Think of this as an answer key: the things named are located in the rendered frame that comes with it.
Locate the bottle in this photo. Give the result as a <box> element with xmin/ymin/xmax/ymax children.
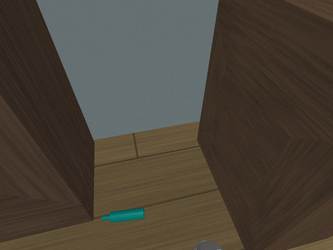
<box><xmin>101</xmin><ymin>208</ymin><xmax>144</xmax><ymax>223</ymax></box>

